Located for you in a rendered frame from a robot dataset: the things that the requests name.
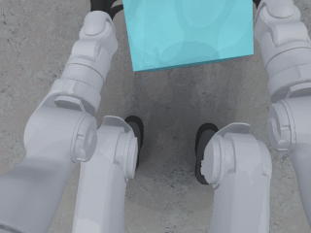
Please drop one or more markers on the left robot upper arm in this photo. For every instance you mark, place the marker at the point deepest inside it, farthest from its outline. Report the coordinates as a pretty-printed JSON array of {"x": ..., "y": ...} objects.
[{"x": 56, "y": 140}]

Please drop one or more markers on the right robot upper arm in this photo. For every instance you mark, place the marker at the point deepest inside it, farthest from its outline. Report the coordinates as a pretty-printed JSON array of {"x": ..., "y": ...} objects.
[{"x": 289, "y": 130}]

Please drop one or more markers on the robot right forearm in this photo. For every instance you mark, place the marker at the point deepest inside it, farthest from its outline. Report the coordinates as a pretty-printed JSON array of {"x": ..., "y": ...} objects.
[{"x": 285, "y": 49}]

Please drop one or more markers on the robot left hand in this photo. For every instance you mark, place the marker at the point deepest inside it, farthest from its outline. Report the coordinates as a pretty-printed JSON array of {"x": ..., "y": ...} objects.
[{"x": 105, "y": 6}]

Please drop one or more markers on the carton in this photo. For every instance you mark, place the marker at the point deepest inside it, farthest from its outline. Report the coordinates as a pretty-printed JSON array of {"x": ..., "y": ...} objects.
[{"x": 171, "y": 34}]

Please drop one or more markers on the robot left forearm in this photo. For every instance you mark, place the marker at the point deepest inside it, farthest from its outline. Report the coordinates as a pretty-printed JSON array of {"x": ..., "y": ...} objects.
[{"x": 86, "y": 70}]

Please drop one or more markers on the robot right foot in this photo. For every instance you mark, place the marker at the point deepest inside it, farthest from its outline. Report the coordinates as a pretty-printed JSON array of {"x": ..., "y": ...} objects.
[{"x": 204, "y": 134}]

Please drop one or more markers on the right robot shin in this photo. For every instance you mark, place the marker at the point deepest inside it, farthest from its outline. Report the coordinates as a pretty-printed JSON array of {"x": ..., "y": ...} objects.
[{"x": 241, "y": 128}]

